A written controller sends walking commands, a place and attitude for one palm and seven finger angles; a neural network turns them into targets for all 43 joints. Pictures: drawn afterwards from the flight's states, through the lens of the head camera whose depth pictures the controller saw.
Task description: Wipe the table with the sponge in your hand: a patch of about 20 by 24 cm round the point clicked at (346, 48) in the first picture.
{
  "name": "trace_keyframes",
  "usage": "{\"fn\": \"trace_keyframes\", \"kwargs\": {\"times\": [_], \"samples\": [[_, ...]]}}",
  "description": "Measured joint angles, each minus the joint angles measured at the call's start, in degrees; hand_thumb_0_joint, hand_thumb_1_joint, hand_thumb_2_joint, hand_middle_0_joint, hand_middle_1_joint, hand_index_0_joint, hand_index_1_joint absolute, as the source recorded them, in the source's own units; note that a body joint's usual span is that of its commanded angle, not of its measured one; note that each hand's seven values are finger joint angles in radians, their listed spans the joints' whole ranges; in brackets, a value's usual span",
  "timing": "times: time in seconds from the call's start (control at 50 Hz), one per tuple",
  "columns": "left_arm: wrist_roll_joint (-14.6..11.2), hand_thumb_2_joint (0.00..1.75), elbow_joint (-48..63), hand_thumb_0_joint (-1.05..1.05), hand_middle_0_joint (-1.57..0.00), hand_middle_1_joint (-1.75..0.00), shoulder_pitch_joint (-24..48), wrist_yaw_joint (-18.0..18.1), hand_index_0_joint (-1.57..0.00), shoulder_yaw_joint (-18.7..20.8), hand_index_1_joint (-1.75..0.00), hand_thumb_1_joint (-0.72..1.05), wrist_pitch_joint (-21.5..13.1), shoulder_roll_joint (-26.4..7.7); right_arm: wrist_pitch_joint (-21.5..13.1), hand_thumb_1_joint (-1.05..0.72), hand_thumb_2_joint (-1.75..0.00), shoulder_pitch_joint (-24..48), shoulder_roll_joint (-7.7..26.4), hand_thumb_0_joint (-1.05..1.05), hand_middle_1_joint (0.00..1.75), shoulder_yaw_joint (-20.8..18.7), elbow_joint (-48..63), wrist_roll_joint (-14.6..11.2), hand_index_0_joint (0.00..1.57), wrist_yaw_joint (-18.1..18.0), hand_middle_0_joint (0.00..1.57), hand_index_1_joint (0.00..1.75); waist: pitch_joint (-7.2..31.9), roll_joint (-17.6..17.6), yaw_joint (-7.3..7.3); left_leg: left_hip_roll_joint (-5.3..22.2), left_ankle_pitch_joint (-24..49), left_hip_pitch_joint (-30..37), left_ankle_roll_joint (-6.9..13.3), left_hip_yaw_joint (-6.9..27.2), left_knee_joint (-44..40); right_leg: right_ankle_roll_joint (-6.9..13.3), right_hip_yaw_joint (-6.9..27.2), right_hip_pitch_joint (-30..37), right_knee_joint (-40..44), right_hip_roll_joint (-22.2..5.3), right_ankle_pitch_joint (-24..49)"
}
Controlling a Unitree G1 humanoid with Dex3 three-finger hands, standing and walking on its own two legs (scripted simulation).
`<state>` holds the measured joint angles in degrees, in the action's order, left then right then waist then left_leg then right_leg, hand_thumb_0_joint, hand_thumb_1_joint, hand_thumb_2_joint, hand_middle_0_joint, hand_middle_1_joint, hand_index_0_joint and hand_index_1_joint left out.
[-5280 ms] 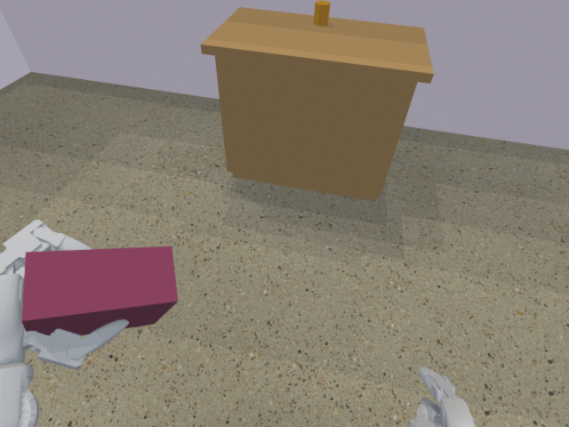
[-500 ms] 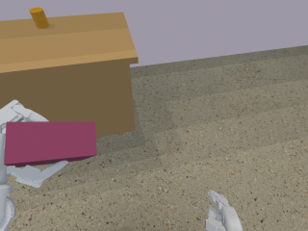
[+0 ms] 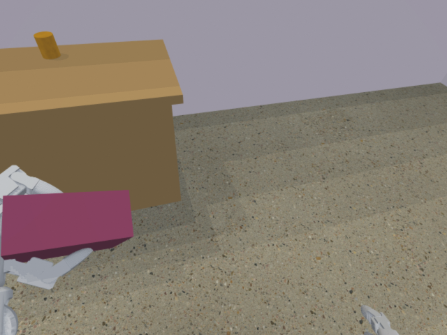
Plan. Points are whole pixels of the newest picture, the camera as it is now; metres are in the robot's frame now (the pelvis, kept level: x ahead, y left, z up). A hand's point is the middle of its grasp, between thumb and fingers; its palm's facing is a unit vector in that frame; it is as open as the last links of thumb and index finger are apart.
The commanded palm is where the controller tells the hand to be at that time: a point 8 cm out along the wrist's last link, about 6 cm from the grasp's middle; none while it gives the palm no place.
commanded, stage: take the last steps up to it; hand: left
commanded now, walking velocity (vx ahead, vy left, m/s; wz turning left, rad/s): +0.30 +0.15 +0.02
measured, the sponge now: (87, 225) +0.22 +0.20 +0.16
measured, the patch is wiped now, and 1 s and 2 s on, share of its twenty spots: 0.00 0.00 0.00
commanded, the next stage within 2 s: none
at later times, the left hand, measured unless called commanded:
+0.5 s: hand (50, 199) +0.26 +0.27 +0.16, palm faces +0.36 -0.81 -0.47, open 10.1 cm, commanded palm +0.20 +0.32 +0.18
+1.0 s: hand (41, 138) +0.37 +0.33 +0.18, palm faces +0.39 -0.76 -0.52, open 10.1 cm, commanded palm +0.31 +0.38 +0.18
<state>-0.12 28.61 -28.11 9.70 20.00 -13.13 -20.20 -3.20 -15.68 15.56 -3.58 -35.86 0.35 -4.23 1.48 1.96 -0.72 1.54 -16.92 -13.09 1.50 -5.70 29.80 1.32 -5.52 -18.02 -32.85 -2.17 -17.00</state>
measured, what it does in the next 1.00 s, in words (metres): walks ahead: right foot, then left foot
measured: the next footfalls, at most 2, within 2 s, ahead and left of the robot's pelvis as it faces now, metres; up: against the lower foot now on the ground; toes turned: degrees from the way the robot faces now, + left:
right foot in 0.24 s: +0.06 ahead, -0.10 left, +0.00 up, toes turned -8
left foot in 0.58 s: +0.16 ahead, +0.20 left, +0.00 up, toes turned +9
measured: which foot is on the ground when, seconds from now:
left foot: down 0.00-0.26, up 0.28-0.56, down 0.58-0.94, up 0.96-1.00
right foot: up 0.00-0.22, down 0.24-0.60, up 0.62-0.92, down 0.94-1.00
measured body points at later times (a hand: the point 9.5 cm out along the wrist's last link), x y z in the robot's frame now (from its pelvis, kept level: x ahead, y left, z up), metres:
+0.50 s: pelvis +0.05 +0.03 +0.01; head +0.10 +0.03 +0.45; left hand +0.23 +0.31 +0.18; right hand +0.20 -0.22 -0.10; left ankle +0.09 +0.19 -0.69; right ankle +0.02 -0.09 -0.73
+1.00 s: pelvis +0.16 +0.09 -0.01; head +0.18 +0.06 +0.44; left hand +0.34 +0.37 +0.21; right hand +0.31 -0.11 -0.13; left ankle +0.12 +0.20 -0.70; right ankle +0.18 +0.02 -0.73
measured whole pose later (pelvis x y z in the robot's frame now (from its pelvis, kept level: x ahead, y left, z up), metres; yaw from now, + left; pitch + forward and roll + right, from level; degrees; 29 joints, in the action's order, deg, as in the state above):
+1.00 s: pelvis +0.16 +0.09 -0.01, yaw +1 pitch -1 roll +0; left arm -0.2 27.5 -26.6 7.1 20.8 -13.3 -22.4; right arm -4.0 -11.5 9.3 0.4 -38.7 0.0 -2.2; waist -2.8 -4.2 0.5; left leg 2.1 -25.1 -20.3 0.7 -5.4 53.0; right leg 3.6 -12.0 -18.5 -37.4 -2.8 -17.6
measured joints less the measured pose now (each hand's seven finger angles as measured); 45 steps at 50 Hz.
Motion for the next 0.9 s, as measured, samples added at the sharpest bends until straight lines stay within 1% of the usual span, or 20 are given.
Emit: {"fn": "trace_keyframes", "kwargs": {"times": [0.04, 0.08, 0.12, 0.18, 0.24, 0.28, 0.3, 0.36, 0.4, 0.44, 0.5, 0.58, 0.6, 0.62, 0.66, 0.68, 0.72, 0.76, 0.8, 0.9], "samples": [[0.56, 0.99, -1.78, -0.01, -0.73, -1.34, 0.86, 0.05, -0.75, -0.3, -1.35, -0.49, 0.03, 0.7, -0.86, -0.91, -0.9, 0.46, -1.36, 0.01, 0.3, 0.58, 0.39, -0.01, 0.19, 0.0, 0.19, 0.3, -0.02, -0.61, 0.4, -0.09, 0.63, 0.33, 0.39, -0.25, 0.9, -0.7, 0.74, -2.37, -9.1, 0.27, -6.9], [1.2, 0.99, -3.55, -0.01, -0.73, -1.34, 1.75, -0.34, -0.75, -0.52, -1.35, -0.49, 0.08, 0.46, -1.99, -0.91, -0.9, 0.73, -3.14, 0.01, 0.3, 1.34, 0.23, 0.03, 0.19, 0.33, 0.19, 0.3, 0.36, -1.94, 0.19, 0.01, 0.1, 0.5, 0.9, 0.44, 0.87, -1.34, 0.5, -4.7, -17.77, 0.46, -8.74], [1.3, 0.99, -4.44, -0.01, -0.73, -1.34, 2.4, -0.67, -0.75, -0.71, -1.35, -0.49, 0.17, 0.17, -2.71, -0.91, -0.9, 0.94, -4.76, 0.01, 0.3, 2.35, -0.09, -0.05, 0.19, 0.84, 0.19, 0.3, 0.43, -3.31, 0.41, 0.14, 0.18, 0.82, 1.04, 1.06, 0.27, -1.94, -0.3, -4.94, -19.51, 0.22, -9.03], [0.84, 0.99, -4.07, -0.01, -0.73, -1.34, 2.22, -0.88, -0.75, -0.51, -1.35, -0.49, 0.2, -0.07, -3.13, -0.91, -0.9, 1.46, -6.71, 0.01, 0.3, 4.03, -0.4, -0.09, 0.2, 1.34, 0.2, 0.3, 0.07, -4.77, 1.32, 0.14, 0.19, 1.07, 0.67, 0.83, -0.14, -2.56, -1.57, -2.53, -13.5, -0.21, -9.22], [0.52, 0.99, -3.73, -0.01, -0.73, -1.35, 2.2, -1.11, -0.75, -0.21, -1.35, -0.49, 0.21, -0.88, -2.96, -0.9, -0.9, 1.95, -7.95, 0.01, 0.3, 5.31, -0.53, 0.09, 0.2, 1.57, 0.2, 0.3, -0.58, -5.33, 2.04, -0.33, -1.45, -0.19, 0.2, 0.51, 2.49, -2.35, -2.71, 2.45, -1.87, -0.18, -6.46], [0.69, 0.99, -4.29, -0.01, -0.73, -1.35, 3.43, -1.47, -0.75, -0.7, -1.35, -0.49, 0.11, -0.74, -2.31, -0.9, -0.9, 2.89, -7.55, 0.01, 0.3, 5.42, -1.03, 0.06, 0.2, 1.82, 0.2, 0.3, -1.6, -6.66, 2.34, 0.15, -5.05, -3.37, 0.15, 1.19, 9.84, -0.22, -3.38, 2.54, -0.44, 0.25, 0.69], [0.57, 0.99, -4.91, -0.01, -0.73, -1.35, 4.24, -1.74, -0.75, -1.26, -1.35, -0.49, 0.07, -0.33, -1.75, -0.9, -0.9, 3.57, -7.1, 0.01, 0.3, 5.25, -1.84, 0.11, 0.2, 1.96, 0.2, 0.3, -2.31, -7.02, 2.28, -0.09, -6.82, -5.89, -0.26, 2.08, 16.36, 0.26, -3.78, 2.39, -1.5, 0.09, 0.41], [0.12, 0.99, -6.48, -0.01, -0.73, -1.35, 4.64, -2.5, -0.75, -2.02, -1.35, -0.49, 0.0, 1.27, -0.15, -0.9, -0.9, 4.6, -5.58, 0.01, 0.3, 4.49, -3.6, -0.02, 0.2, 2.52, 0.2, 0.3, -3.52, -6.12, 2.4, -0.55, -5.42, -12.47, -1.75, 3.25, 31.19, 0.07, -3.5, 3.57, -0.59, -0.89, -1.29], [0.02, 0.99, -6.22, -0.01, -0.73, -1.35, 2.87, -2.62, -0.75, -1.68, -1.35, -0.49, -0.29, 1.85, 0.55, -0.9, -0.9, 4.84, -4.52, 0.01, 0.3, 4.0, -3.53, -0.11, 0.2, 2.54, 0.2, 0.3, -4.14, -4.97, 1.83, 0.6, -3.36, -15.31, -2.35, 3.22, 33.65, -0.67, -2.96, 4.71, 1.89, -1.49, -0.47], [0.21, 0.99, -4.63, -0.01, -0.73, -1.35, 1.1, -2.5, -0.75, -1.27, -1.35, -0.49, -0.56, 1.57, 0.72, -0.9, -0.9, 4.8, -3.54, 0.01, 0.3, 3.33, -2.81, -0.11, 0.2, 2.4, 0.2, 0.3, -5.12, -3.35, 1.15, 2.15, -2.18, -16.07, -2.42, 2.72, 29.23, -1.21, -2.59, 5.79, 4.03, -2.37, 0.32], [0.49, 0.99, 0.03, -0.01, -0.73, -1.35, -0.43, -1.93, -0.75, -0.71, -1.35, -0.49, -0.96, 0.13, 0.08, -0.9, -0.9, 4.36, -2.02, 0.01, 0.3, 1.95, -1.31, 0.07, 0.2, 2.02, 0.2, 0.3, -6.93, -0.9, 1.01, 3.66, -1.48, -13.81, -1.83, 1.42, 16.88, -2.36, -1.98, 6.83, 5.03, -3.93, 0.13], [0.35, 0.99, 6.67, -0.01, -0.73, -1.35, -1.71, -0.74, -0.75, 0.93, -1.35, -0.49, -1.73, -1.78, -0.99, -0.91, -0.9, 3.66, 0.19, 0.01, 0.3, -0.05, 0.9, 0.13, 0.2, 1.3, 0.2, 0.3, -7.55, -0.16, 0.83, 3.06, 3.98, -6.91, -1.61, -1.19, 1.63, -4.73, -0.92, 6.83, 1.12, -5.41, -3.29], [0.22, 0.99, 7.54, -0.01, -0.73, -1.35, -1.47, -0.43, -0.75, 1.86, -1.35, -0.49, -2.18, -2.59, -1.25, -0.91, -0.9, 3.99, 0.12, 0.01, 0.3, -0.65, 1.2, 0.04, 0.2, 0.97, 0.2, 0.3, -7.67, 0.32, 0.67, 2.5, 6.38, -6.14, -1.64, -1.86, 1.05, -4.69, -0.18, 5.77, -2.39, -6.22, -4.95], [0.11, 0.99, 7.47, -0.01, -0.73, -1.35, -0.59, -0.17, -0.75, 2.73, -1.35, -0.49, -2.48, -3.37, -1.25, -0.91, -0.9, 4.68, -0.54, 0.01, 0.3, -1.19, 1.26, -0.14, 0.19, 0.74, 0.2, 0.3, -8.05, 1.06, 0.68, 1.97, 5.39, -6.16, -1.37, -2.61, 2.97, -4.14, 1.17, 3.95, -8.11, -6.65, -7.68], [0.15, 0.99, 5.49, -0.01, -0.73, -1.35, 1.0, 0.14, -0.75, 3.82, -1.35, -0.49, -3.0, -4.4, -1.43, -0.91, -0.9, 5.8, -2.31, 0.01, 0.3, -1.26, 1.29, -0.35, 0.19, 0.74, 0.19, 0.3, -7.94, 0.95, 0.36, 2.15, 2.02, -5.85, -0.63, -3.15, 5.27, -2.99, 2.86, -0.8, -21.84, -4.61, -14.23], [0.09, 0.99, 4.21, -0.01, -0.73, -1.35, 1.43, 0.03, -0.75, 4.22, -1.35, -0.49, -2.9, -4.77, -1.61, -0.91, -0.9, 6.1, -3.29, 0.01, 0.3, -0.84, 1.17, -0.39, 0.19, 0.92, 0.19, 0.3, -7.33, 0.56, -0.02, 2.38, 1.14, -5.56, -0.34, -3.12, 5.19, -2.78, 2.51, -3.09, -27.0, -3.56, -15.43], [-0.19, 0.99, 2.47, -0.01, -0.73, -1.35, 1.78, -0.34, -0.75, 4.66, -1.35, -0.49, -2.12, -4.76, -2.05, -0.91, -0.9, 6.2, -5.12, 0.01, 0.3, 0.27, 0.98, -0.79, 0.19, 1.55, 0.19, 0.3, -6.09, -0.2, -0.37, 2.71, 0.89, -4.6, -0.1, -3.29, 3.79, -2.83, 0.91, -6.72, -31.55, -2.43, -14.73], [-0.41, 0.99, 2.3, -0.01, -0.73, -1.35, 1.31, -0.62, -0.75, 4.47, -1.35, -0.49, -1.52, -3.9, -2.66, -0.91, -0.9, 5.8, -6.56, 0.01, 0.3, 1.46, 0.93, -1.02, 0.19, 2.12, 0.19, 0.3, -5.18, -0.9, -0.32, 2.69, 1.07, -3.42, 0.02, -3.78, 2.07, -3.01, -0.82, -8.81, -29.82, -2.21, -12.23], [-0.61, 0.99, 3.08, -0.01, -0.73, -1.35, 0.19, -0.93, -0.75, 3.57, -1.35, -0.49, -1.33, -2.83, -3.23, -0.91, -0.9, 5.1, -7.52, 0.01, 0.3, 2.54, 0.91, -0.98, 0.19, 2.47, 0.19, 0.3, -4.6, -1.72, -0.23, 2.35, 0.94, -2.28, 0.17, -4.09, 0.78, -3.13, -2.17, -9.18, -24.34, -2.13, -9.42], [-0.55, 0.99, 3.56, -0.01, -0.73, -1.35, -1.81, -1.83, -0.75, 1.18, -1.35, -0.49, -0.79, -2.38, -3.28, -0.9, -0.9, 3.36, -8.24, 0.01, 0.3, 4.41, 0.06, -0.53, 0.2, 2.18, 0.2, 0.3, -4.0, -3.82, 0.6, 0.94, -1.41, 0.01, 0.0, -4.13, 1.22, -3.18, -4.41, -4.42, -7.87, -1.1, -4.58]]}}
